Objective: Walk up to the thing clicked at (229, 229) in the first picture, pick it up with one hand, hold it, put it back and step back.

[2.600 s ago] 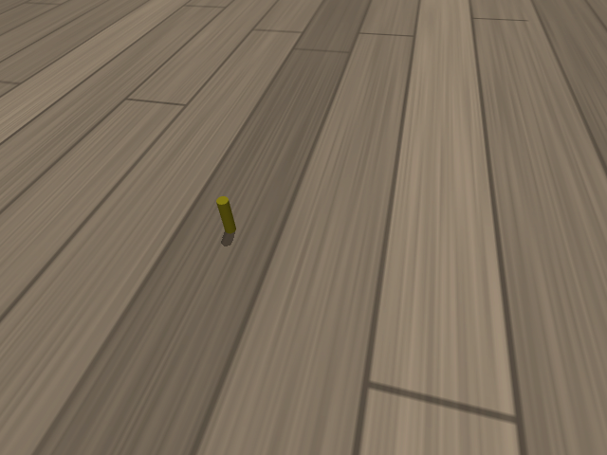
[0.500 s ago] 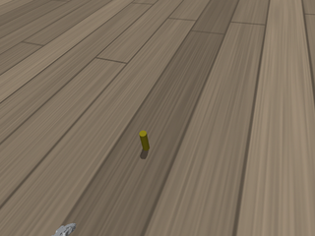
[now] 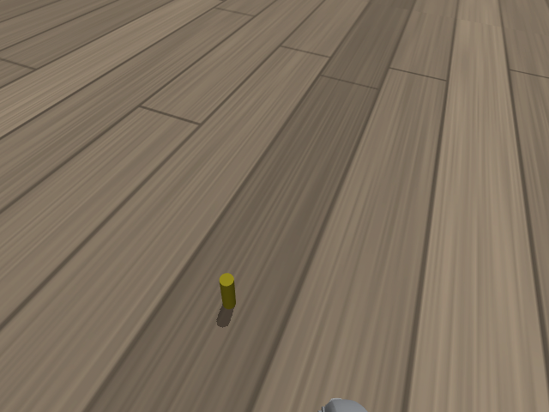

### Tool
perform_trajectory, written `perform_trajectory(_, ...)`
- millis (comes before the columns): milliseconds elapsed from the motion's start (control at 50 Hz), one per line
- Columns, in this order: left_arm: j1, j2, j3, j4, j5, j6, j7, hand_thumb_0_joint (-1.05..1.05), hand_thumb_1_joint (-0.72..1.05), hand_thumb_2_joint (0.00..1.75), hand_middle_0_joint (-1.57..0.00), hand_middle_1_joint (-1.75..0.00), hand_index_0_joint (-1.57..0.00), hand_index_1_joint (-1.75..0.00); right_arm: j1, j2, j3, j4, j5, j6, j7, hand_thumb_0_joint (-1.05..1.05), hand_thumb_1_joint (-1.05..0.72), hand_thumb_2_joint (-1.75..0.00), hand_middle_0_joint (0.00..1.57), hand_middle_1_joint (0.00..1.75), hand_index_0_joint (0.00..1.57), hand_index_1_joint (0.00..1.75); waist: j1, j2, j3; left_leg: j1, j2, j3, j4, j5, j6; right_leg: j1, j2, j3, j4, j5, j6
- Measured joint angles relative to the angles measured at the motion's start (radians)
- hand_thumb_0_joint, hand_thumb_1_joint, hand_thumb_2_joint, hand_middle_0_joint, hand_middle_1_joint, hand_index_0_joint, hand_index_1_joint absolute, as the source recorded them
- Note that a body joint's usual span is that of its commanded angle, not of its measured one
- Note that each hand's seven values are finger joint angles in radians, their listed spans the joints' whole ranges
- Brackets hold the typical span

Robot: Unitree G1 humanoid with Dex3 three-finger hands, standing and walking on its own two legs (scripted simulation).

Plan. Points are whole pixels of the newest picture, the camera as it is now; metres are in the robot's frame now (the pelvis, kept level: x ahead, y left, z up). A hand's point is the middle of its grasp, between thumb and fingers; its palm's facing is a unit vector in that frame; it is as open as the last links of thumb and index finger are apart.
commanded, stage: walk up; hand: left
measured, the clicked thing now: (228, 291) +0.64 +0.17 -0.68
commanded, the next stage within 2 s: none
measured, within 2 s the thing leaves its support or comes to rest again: neither
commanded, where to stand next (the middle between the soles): +0.30 -0.05 m, yaw +1 degrees
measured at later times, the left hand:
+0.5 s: hand (171, 367) +0.22 +0.19 -0.11, palm faces -0.03 -0.91 -0.40, open 7.4 cm
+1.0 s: hand (175, 329) +0.30 +0.20 -0.15, palm faces -0.04 -0.92 -0.39, open 7.4 cm
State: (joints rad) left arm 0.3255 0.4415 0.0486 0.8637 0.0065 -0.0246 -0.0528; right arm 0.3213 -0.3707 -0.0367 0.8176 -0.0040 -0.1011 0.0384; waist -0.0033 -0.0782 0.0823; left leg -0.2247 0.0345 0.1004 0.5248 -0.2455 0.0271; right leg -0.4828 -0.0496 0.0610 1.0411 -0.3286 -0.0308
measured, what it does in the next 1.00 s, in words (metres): walks ahead: right foot, then left foot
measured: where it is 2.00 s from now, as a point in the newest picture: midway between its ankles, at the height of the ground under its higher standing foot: (291, 407)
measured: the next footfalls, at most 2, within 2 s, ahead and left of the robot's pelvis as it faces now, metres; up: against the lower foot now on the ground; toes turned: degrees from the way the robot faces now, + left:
right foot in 0.22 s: +0.22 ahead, -0.18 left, +0.00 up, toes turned -5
left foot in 0.70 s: +0.32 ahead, +0.07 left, +0.00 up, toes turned +2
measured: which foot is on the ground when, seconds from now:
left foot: down 0.00-0.26, up 0.28-0.68, down 0.70-1.00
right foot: up 0.00-0.20, down 0.22-0.72, up 0.74-1.00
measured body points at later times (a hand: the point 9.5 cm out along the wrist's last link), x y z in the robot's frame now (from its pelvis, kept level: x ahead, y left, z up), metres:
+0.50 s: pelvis +0.16 -0.08 +0.01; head +0.17 -0.11 +0.45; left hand +0.22 +0.23 -0.08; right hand +0.22 -0.40 -0.12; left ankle +0.21 +0.08 -0.67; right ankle +0.18 -0.17 -0.73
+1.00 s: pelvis +0.25 -0.07 -0.01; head +0.26 -0.06 +0.44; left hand +0.30 +0.25 -0.13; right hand +0.34 -0.38 -0.12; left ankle +0.31 +0.05 -0.73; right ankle +0.28 -0.20 -0.73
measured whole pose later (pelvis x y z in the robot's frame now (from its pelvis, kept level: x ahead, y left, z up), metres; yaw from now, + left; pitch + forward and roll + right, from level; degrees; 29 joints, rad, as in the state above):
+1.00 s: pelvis +0.25 -0.07 -0.01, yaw +1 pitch -3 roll +0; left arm 0.29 0.40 0.02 0.89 0.02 -0.04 -0.01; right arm 0.23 -0.40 -0.03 0.82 -0.02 -0.01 0.03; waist -0.01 0.00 0.08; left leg -0.35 0.02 0.04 0.63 -0.24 0.03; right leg -0.34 -0.04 -0.02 0.70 -0.38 -0.01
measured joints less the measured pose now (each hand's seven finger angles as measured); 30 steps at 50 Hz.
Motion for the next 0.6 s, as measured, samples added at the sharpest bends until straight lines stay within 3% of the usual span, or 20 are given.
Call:
perform_trajectory(100, -0.02, -0.003, 0.009, -0.001, 0.011, 0.01, -0.021, 0.01, 0.9, 0.9, -0.2, -0.3, -0.2, -0.3, 0.031, -0.019, -0.004, 0.003, -0.003, 0.004, 0.002, 0.01, -0.89, -0.9, 0.21, 0.3, 0.21, 0.3, -0.008, 0.02, -0.003, 0.076, 0.002, 0.013, -0.049, -0.029, -0.012, -0.029, -0.049, -0.03, -0.193, 0.082, 0.024)
perform_trajectory(220, -0.046, -0.014, 0.016, 0.001, 0.018, -0.007, -0.032, 0.01, 0.9, 0.9, -0.2, -0.3, -0.2, -0.3, 0.059, -0.064, -0.018, 0.006, -0.006, 0.024, 0.001, 0.01, -0.89, -0.9, 0.21, 0.3, 0.21, 0.3, -0.02, 0.065, -0.019, 0.106, 0.023, 0.018, 0.033, -0.144, -0.051, 0.075, -0.038, -0.074, -0.429, 0.13, 0.006)
perform_trajectory(240, -0.055, -0.024, 0.019, 0.003, 0.019, -0.016, -0.028, 0.01, 0.9, 0.9, -0.2, -0.3, -0.2, -0.3, 0.058, -0.076, -0.022, 0.01, -0.006, 0.031, -0.001, 0.01, -0.89, -0.9, 0.21, 0.3, 0.21, 0.3, -0.02, 0.094, -0.016, 0.1, 0.048, 0.01, 0.082, -0.179, -0.047, 0.089, -0.017, -0.087, -0.427, 0.154, 0.012)
perform_trajectory(260, -0.065, -0.036, 0.019, 0.002, 0.022, -0.025, -0.023, 0.01, 0.9, 0.9, -0.2, -0.3, -0.2, -0.3, 0.055, -0.083, -0.026, 0.017, -0.004, 0.038, -0.005, 0.01, -0.9, -0.9, 0.21, 0.3, 0.21, 0.3, -0.022, 0.128, -0.008, 0.079, 0.077, -0.011, 0.158, -0.2, -0.024, 0.1, 0.004, -0.11, -0.408, 0.136, 0.014)
perform_trajectory(280, -0.07, -0.042, 0.017, -0.007, 0.023, -0.036, -0.018, 0.01, 0.9, 0.9, -0.2, -0.3, -0.2, -0.3, 0.051, -0.08, -0.027, 0.023, -0.002, 0.047, -0.01, 0.01, -0.9, -0.9, 0.21, 0.3, 0.21, 0.3, -0.02, 0.14, -0.005, 0.04, 0.075, -0.045, 0.259, -0.212, -0.01, 0.105, 0.01, -0.122, -0.387, 0.11, 0.014)
perform_trajectory(340, -0.066, -0.054, 0.008, -0.03, 0.01, -0.051, -0.008, 0.01, 0.9, 0.9, -0.2, -0.3, -0.2, -0.3, 0.033, -0.065, -0.01, 0.043, 0.0, 0.065, -0.013, 0.01, -0.9, -0.9, 0.2, 0.3, 0.2, 0.3, 0.009, 0.122, -0.009, -0.081, 0.013, -0.082, 0.515, -0.226, 0.005, 0.141, 0.0, -0.109, -0.393, 0.077, 0.001)
perform_trajectory(380, -0.053, -0.067, -0.001, -0.035, 0.002, -0.052, 0.0, 0.0, 0.9, 0.9, -0.2, -0.3, -0.2, -0.3, 0.019, -0.065, -0.005, 0.046, 0.008, 0.064, -0.008, 0.01, -0.9, -0.9, 0.2, 0.3, 0.2, 0.3, 0.017, 0.13, -0.009, -0.149, 0.003, -0.1, 0.566, -0.175, 0.007, 0.189, 0.007, -0.112, -0.452, 0.09, 0.0)
perform_trajectory(480, -0.007, -0.072, -0.012, -0.035, 0.002, -0.053, 0.009, 0.0, 0.9, 0.9, -0.2, -0.3, -0.21, -0.3, 0.001, -0.062, -0.01, 0.037, 0.004, 0.064, 0.008, 0.01, -0.9, -0.9, 0.2, 0.3, 0.2, 0.3, 0.022, 0.143, -0.013, -0.262, 0.023, -0.133, 0.492, -0.041, -0.013, 0.276, 0.042, -0.127, -0.563, 0.105, -0.014)
perform_trajectory(600, 0.021, -0.057, -0.008, -0.044, 0.011, -0.047, 0.019, 0.01, 0.9, 0.9, -0.2, -0.3, -0.21, -0.31, -0.004, -0.052, -0.017, 0.053, -0.015, 0.076, 0.012, 0.01, -0.9, -0.9, 0.2, 0.3, 0.2, 0.3, 0.03, 0.124, -0.002, -0.27, 0.037, -0.109, 0.258, 0.011, -0.034, 0.331, 0.06, -0.156, -0.58, 0.059, -0.014)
